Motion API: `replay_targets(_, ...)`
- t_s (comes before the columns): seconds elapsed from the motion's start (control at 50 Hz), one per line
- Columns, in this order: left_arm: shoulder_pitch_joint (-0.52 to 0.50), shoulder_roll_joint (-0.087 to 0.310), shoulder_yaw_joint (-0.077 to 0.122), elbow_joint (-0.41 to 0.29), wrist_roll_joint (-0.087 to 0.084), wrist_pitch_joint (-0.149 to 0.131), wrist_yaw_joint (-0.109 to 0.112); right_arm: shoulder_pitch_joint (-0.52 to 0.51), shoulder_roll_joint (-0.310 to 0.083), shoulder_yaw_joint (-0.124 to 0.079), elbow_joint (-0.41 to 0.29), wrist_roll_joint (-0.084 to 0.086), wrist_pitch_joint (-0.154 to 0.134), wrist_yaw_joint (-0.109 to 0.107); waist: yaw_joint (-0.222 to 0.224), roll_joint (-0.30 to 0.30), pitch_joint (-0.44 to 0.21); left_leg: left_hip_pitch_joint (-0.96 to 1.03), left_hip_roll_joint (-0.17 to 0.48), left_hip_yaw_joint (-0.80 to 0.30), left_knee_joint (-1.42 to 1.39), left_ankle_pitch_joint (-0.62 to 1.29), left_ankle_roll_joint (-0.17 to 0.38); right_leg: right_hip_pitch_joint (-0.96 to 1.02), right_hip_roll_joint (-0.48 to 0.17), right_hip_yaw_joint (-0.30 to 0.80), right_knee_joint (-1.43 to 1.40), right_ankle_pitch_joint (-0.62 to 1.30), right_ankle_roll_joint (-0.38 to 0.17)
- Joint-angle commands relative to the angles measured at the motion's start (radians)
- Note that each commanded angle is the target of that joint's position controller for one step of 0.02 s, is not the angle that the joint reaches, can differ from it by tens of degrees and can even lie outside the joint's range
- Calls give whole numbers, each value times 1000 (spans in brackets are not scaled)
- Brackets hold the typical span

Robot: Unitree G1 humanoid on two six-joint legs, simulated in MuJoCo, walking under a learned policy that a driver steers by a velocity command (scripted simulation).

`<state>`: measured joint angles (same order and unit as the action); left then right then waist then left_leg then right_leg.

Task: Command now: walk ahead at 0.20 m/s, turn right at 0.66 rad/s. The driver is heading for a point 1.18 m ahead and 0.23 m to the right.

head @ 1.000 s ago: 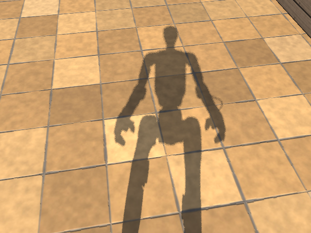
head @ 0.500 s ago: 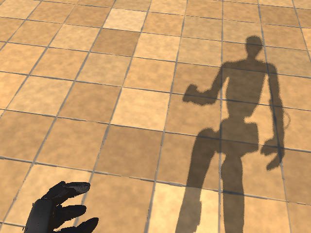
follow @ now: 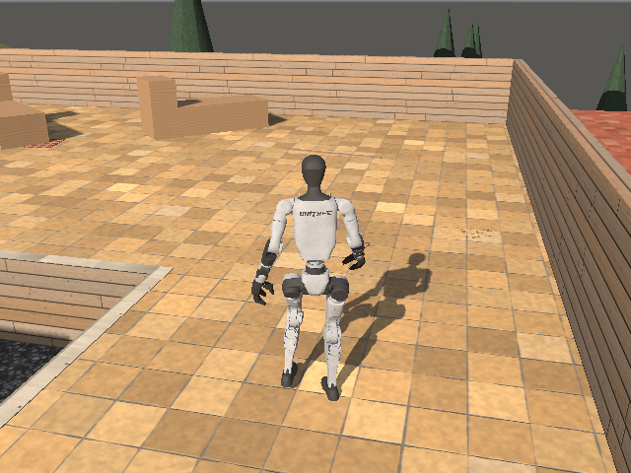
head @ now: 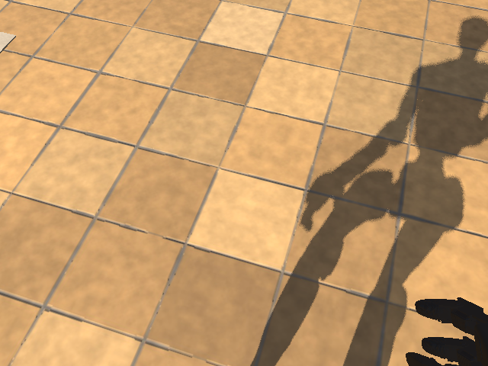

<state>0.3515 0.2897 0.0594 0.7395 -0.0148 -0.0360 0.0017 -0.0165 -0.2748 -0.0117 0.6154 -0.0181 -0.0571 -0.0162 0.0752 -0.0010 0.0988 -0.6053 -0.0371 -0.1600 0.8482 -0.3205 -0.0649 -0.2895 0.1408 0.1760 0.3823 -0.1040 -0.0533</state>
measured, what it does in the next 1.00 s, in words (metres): walks ahead: left foot, then right foot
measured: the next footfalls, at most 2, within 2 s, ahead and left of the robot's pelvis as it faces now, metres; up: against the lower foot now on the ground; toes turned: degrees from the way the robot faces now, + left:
left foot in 0.16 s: +0.23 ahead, +0.10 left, +0.00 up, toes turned -19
right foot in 0.60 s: +0.09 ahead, -0.14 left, +0.00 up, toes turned -28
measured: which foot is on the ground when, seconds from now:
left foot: up 0.00-0.14, down 0.16-0.60, up 0.62-1.00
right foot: down 0.00-0.14, up 0.16-0.58, down 0.60-1.00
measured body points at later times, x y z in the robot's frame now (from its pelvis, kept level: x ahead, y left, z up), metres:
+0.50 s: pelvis +0.11 +0.03 +0.00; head +0.15 +0.01 +0.45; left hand +0.38 +0.21 -0.09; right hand +0.12 -0.29 -0.10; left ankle +0.19 +0.12 -0.74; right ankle +0.07 -0.13 -0.69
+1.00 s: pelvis +0.22 -0.03 -0.01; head +0.22 -0.01 +0.44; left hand +0.33 +0.24 -0.13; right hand +0.30 -0.33 -0.10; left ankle +0.39 +0.09 -0.66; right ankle +0.06 -0.12 -0.74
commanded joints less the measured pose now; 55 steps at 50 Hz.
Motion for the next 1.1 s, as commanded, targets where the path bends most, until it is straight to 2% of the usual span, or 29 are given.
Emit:
replay_targets(0.02,-99,205,62,-113,-17,21,32,86,-86,-26,-25,8,12,-1,-99,-76,-254,256,-84,46,-150,164,-15,-13,-189,240,-23,458,-127)
replay_targets(0.08,-94,177,62,-124,-16,51,47,36,-107,-38,-40,16,12,2,-89,-127,-215,288,-78,-10,-290,196,-16,8,-170,325,2,217,-83)
replay_targets(0.12,-129,156,61,-145,-18,61,52,67,-123,-52,-27,20,0,4,-112,-151,-190,365,-39,-20,-434,277,6,7,-148,358,59,101,-48)
replay_targets(0.14,-108,112,49,-149,-18,65,48,100,-135,-58,-15,16,-5,1,-109,-107,-211,477,48,-40,-516,355,47,-36,-106,325,157,-85,-17)
replay_targets(0.16,-3,37,29,-134,-5,69,43,113,-170,-64,-23,-1,2,-8,-57,78,-285,648,276,-227,-486,503,151,-149,-15,187,398,-488,25)
replay_targets(0.18,70,75,32,-159,-10,66,39,108,-169,-59,-33,-41,17,-8,-14,204,-300,657,434,-453,-523,519,284,-279,25,71,551,-620,54)
replay_targets(0.2,87,158,50,-150,-6,62,33,87,-152,-67,-34,-26,21,-8,-7,233,-270,605,471,-500,-543,434,343,-322,-68,8,699,-547,97)
replay_targets(0.22,51,212,68,-130,-12,71,34,49,-100,-56,-44,-13,23,-11,-25,156,-207,551,394,-357,-536,358,316,-344,-111,-8,768,-457,128)
replay_targets(0.24,36,220,77,-115,-13,84,39,29,-84,-52,-48,-8,31,-14,-28,99,-177,503,323,-241,-531,290,273,-341,-130,-16,812,-394,144)
replay_targets(0.26,30,207,76,-117,-10,93,42,12,-95,-54,-47,-4,37,-17,-25,92,-158,455,286,-168,-539,290,260,-338,-140,-45,858,-349,156)
replay_targets(0.32,-37,131,52,-161,-12,93,32,49,-104,-59,-17,-12,43,-26,-54,124,-141,429,247,-13,-573,382,283,-351,-181,-122,835,-268,178)
replay_targets(0.38,-108,117,41,-200,-10,88,22,100,-129,-72,9,-12,50,-31,-88,126,-175,515,293,29,-579,412,319,-369,-227,-132,730,-237,186)
replay_targets(0.44,-136,111,35,-214,-7,87,7,95,-166,-88,18,-7,53,-22,-92,127,-193,513,320,100,-580,416,317,-296,-248,-155,610,-202,170)
replay_targets(0.48,-155,93,22,-219,3,86,4,115,-185,-93,36,3,55,-8,-98,121,-202,461,310,118,-559,478,320,-174,-215,-174,499,-240,146)
replay_targets(0.52,-152,85,16,-212,10,86,4,141,-195,-92,59,23,54,10,-97,134,-213,481,320,101,-523,543,324,-103,-174,-184,378,-271,119)
replay_targets(0.56,-91,68,11,-169,17,85,1,130,-170,-75,80,49,51,21,-54,131,-216,457,297,94,-453,522,285,46,-149,-184,103,-142,70)
replay_targets(0.58,-61,70,9,-144,22,82,2,151,-117,-52,102,58,43,29,-36,110,-214,367,257,112,-420,447,223,207,-153,-173,-81,11,39)
replay_targets(0.6,-40,126,15,-140,29,85,12,211,-54,-25,110,28,29,45,-64,11,-272,258,189,148,-350,212,123,400,-293,-31,-62,212,12)
replay_targets(0.62,-92,179,19,-168,41,92,23,249,-14,-11,100,-2,20,62,-96,-197,-289,104,105,223,-260,-188,31,434,-482,95,-4,220,-93)
replay_targets(0.64,-40,232,52,-152,43,87,18,167,-122,-40,89,31,26,50,18,-217,-253,36,74,217,-69,-255,18,315,-524,155,-119,-264,-193)
replay_targets(0.66,-14,244,59,-133,39,67,15,123,-196,-70,73,60,31,42,41,-211,-167,-74,88,175,101,-225,30,288,-515,196,-199,-578,-189)
replay_targets(0.68,-46,229,54,-120,26,43,18,140,-198,-84,80,69,39,35,16,-247,-105,-168,100,142,192,-172,44,287,-495,189,-231,-656,-147)
replay_targets(0.7,-76,186,42,-118,16,19,22,166,-193,-92,94,65,46,27,-2,-254,-67,-223,110,105,227,-100,48,293,-481,148,-251,-636,-111)
replay_targets(0.74,-94,112,22,-107,15,-20,29,195,-160,-98,107,53,41,23,-32,-196,-38,-263,116,81,275,40,48,303,-465,46,-269,-508,-70)
replay_targets(0.8,-87,92,25,-91,26,-48,35,209,-109,-94,101,51,34,27,-46,-149,-53,-297,142,98,325,161,31,325,-464,-88,-283,-384,-57)
replay_targets(0.9,-63,118,42,-53,32,-55,29,189,-69,-81,53,52,47,43,-62,-96,4,-339,180,103,280,246,22,305,-492,-223,-308,-289,-76)
replay_targets(1.04,-51,171,69,-10,14,-42,5,85,-49,-51,-14,64,46,81,-53,-49,101,-284,223,202,74,241,124,380,-490,-433,-326,-156,-47)
replay_targets(1.06,-63,181,73,-8,11,-35,-2,84,-54,-50,-17,67,46,84,-60,-46,104,-235,212,234,39,210,146,384,-478,-470,-306,-76,-41)
replay_targets(1.1,-88,225,86,-11,-3,-21,-10,149,-98,-65,-13,72,49,78,-110,-85,40,-25,124,341,26,108,190,373,-462,-518,-158,450,-34)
